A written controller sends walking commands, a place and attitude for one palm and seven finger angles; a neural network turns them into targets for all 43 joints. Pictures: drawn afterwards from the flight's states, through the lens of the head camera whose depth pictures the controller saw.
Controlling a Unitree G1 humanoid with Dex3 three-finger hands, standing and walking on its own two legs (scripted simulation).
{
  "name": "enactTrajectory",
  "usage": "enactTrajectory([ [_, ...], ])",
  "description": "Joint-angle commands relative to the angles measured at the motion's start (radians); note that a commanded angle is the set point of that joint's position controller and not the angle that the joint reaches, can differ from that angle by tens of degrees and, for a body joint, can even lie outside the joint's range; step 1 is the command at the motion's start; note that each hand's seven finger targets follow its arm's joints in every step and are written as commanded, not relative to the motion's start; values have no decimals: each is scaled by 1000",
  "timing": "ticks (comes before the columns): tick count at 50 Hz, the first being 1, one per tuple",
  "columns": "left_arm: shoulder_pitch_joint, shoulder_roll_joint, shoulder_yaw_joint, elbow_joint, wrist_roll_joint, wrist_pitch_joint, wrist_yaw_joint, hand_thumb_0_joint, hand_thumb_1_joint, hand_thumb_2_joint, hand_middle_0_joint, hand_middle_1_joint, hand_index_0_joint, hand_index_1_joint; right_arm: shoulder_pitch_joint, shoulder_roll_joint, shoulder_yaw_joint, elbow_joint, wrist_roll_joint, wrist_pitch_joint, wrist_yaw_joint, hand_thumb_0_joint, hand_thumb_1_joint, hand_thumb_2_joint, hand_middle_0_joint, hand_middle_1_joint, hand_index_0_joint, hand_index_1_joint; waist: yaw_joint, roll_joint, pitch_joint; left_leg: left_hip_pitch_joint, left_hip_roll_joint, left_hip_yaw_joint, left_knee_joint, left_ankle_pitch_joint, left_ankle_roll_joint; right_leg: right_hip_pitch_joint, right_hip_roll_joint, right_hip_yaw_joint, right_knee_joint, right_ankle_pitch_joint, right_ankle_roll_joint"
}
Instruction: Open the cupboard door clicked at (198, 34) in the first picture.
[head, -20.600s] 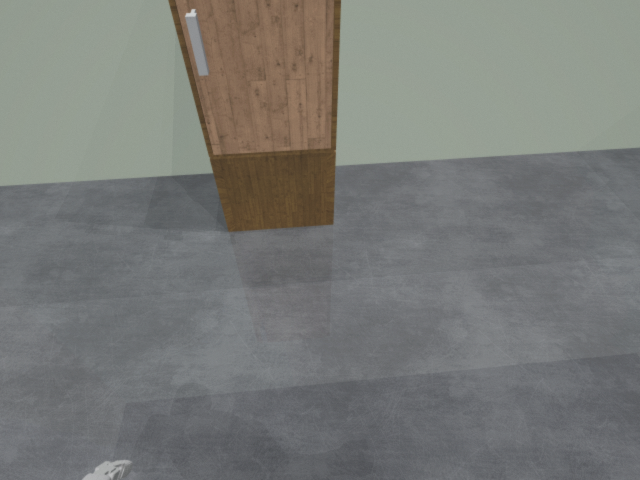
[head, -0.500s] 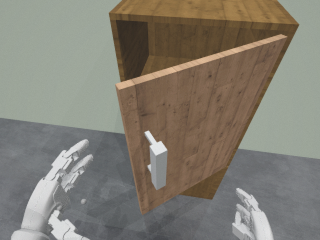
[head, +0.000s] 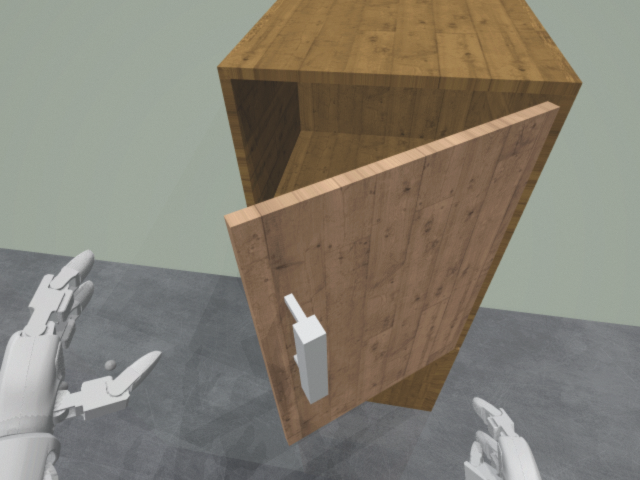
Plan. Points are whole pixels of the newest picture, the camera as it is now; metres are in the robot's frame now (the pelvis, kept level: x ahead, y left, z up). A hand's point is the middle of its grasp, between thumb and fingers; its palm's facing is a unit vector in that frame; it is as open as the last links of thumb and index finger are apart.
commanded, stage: draw the hand back to the body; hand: left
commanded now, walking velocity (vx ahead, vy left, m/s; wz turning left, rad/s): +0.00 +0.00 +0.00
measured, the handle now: (304, 348) +0.26 +0.06 +0.05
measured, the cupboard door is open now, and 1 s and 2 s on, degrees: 39 39 39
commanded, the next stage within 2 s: step back with the hand held close in 0.60 s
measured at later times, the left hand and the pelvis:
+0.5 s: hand (98, 342) +0.19 +0.23 +0.16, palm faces +0.43 -0.80 -0.41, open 7.5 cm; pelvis +0.00 -0.02 +0.01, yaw -1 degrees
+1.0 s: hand (86, 354) +0.18 +0.25 +0.15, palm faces +0.34 -0.80 -0.49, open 7.4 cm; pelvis -0.03 +0.00 +0.01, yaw -2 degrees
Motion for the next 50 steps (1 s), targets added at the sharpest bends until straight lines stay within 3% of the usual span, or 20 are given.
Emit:
enactTrajectory([
  [1,-72,152,144,-197,-1,-70,16,0,550,750,-187,-300,-187,-300,-135,-99,-53,-152,-4,-56,-5,0,-900,-900,200,300,200,300,5,-10,-76,-56,30,-22,-136,358,-17,148,19,16,-71,205,-37],
  [4,-99,173,180,-186,-6,-72,16,0,655,795,-191,-300,-191,-300,-140,-99,-59,-144,-3,-45,-1,0,-900,-900,200,300,200,300,7,-38,-79,-33,29,-15,-142,369,-12,155,22,19,-88,224,-34],
  [11,-176,216,255,-146,-16,-80,22,0,900,900,-200,-300,-200,-300,-158,-97,-63,-125,-4,-30,-2,0,-900,-900,200,300,200,300,10,-12,-68,-7,22,1,-160,355,-3,175,18,30,-122,242,-34],
  [13,-158,173,214,-119,-17,-79,12,0,900,900,-200,-300,-200,-300,-159,-98,-64,-122,-2,-25,6,0,-900,-900,200,300,200,300,6,-13,-52,-3,22,2,-166,350,-2,167,19,27,-130,230,-30],
  [15,-148,170,206,-114,-16,-80,8,0,900,900,-200,-300,-200,-300,-164,-103,-70,-122,-2,-25,7,0,-900,-900,200,300,200,300,8,-16,-59,8,23,6,-164,367,2,170,17,29,-135,246,-30],
  [18,-158,187,218,-125,-16,-83,8,0,900,900,-200,-300,-200,-300,-167,-100,-71,-124,-5,-23,10,0,-900,-900,200,300,200,300,9,-49,-65,8,21,8,-169,347,4,175,20,30,-139,238,-25],
  [21,-169,208,236,-143,-14,-89,13,0,900,900,-200,-300,-200,-300,-171,-98,-69,-122,-6,-25,7,0,-900,-900,200,300,200,300,13,-12,-69,8,18,6,-175,327,3,182,18,34,-142,222,-30],
  [24,-178,207,236,-139,-14,-94,13,0,900,900,-200,-300,-200,-300,-172,-95,-69,-120,-4,-30,6,0,-900,-900,200,300,200,300,10,-42,-57,10,17,7,-175,295,5,168,20,37,-157,192,-27],
  [27,-179,198,229,-135,-13,-95,13,0,900,900,-200,-300,-200,-300,-174,-95,-69,-115,-3,-34,4,0,-900,-900,200,300,200,300,10,-1,-57,15,18,9,-179,282,5,165,19,40,-160,176,-29],
  [34,-176,195,225,-122,-16,-102,10,0,900,900,-200,-300,-200,-300,-177,-95,-72,-111,-4,-42,7,0,-900,-900,200,300,200,300,9,-40,-49,10,19,7,-185,242,10,160,20,45,-175,134,-27],
  [35,-182,202,228,-123,-11,-102,11,0,900,900,-200,-300,-200,-300,-181,-98,-72,-107,-4,-43,5,0,-900,-900,200,300,200,300,12,0,-43,9,18,7,-185,250,7,161,19,46,-173,141,-31],
  [36,-281,233,246,-150,-13,-107,18,0,900,900,-200,-300,-200,-300,-183,-99,-67,-102,-4,-44,4,0,-900,-900,200,300,200,300,4,11,-53,8,15,4,-189,233,6,162,16,48,-175,129,-30],
  [37,-356,342,371,-155,-12,-152,25,0,900,900,-200,-300,-200,-300,-144,-117,-63,-141,7,-22,3,0,-900,-900,200,300,200,300,-46,-76,28,-60,32,-16,-166,152,20,55,-24,151,-228,143,-28],
  [38,-222,256,314,-50,-10,-153,13,0,900,900,-200,-300,-200,-300,-146,-102,-68,-124,1,-2,3,0,-900,-900,200,300,200,300,-49,-135,2,-42,26,-22,-135,160,24,46,-44,152,-238,149,-29],
  [39,-160,217,276,-37,-7,-151,4,0,900,900,-200,-300,-200,-300,-150,-109,-71,-133,-3,14,7,0,-900,-900,200,300,200,300,-52,-142,-12,-30,25,-13,-119,186,23,32,-52,153,-237,175,-30],
  [40,-153,213,268,-67,-4,-161,2,0,900,900,-200,-300,-200,-300,-157,-115,-75,-137,-5,23,7,0,-900,-900,200,300,200,300,-51,-81,-37,-29,29,-14,-127,230,19,51,-56,133,-208,245,-33],
  [42,-102,208,261,-98,-2,-168,4,0,900,900,-200,-300,-200,-300,-158,-122,-79,-150,-8,37,8,0,-900,-900,200,300,200,300,-51,-27,-100,-38,45,-15,-141,289,12,87,-52,122,-152,317,-29],
  [46,-43,241,296,-151,-1,-165,20,0,900,900,-200,-300,-200,-300,-154,-123,-90,-176,-5,64,4,0,-900,-900,200,300,200,300,-48,-29,-171,-78,68,-31,-143,395,5,138,-43,97,-64,416,-21],
  [49,-28,267,327,-191,1,-169,28,0,900,900,-200,-300,-200,-300,-156,-119,-97,-196,-2,78,2,0,-900,-900,200,300,200,300,-48,-50,-171,-126,76,-37,-140,375,8,127,-37,105,-28,423,-16],
  [50,-25,283,342,-198,3,-172,34,0,900,900,-200,-300,-200,-300,-163,-124,-101,-192,-3,79,-2,0,-900,-900,200,300,200,300,-45,10,-168,-150,77,-46,-151,350,12,130,-39,103,-13,407,-18],
])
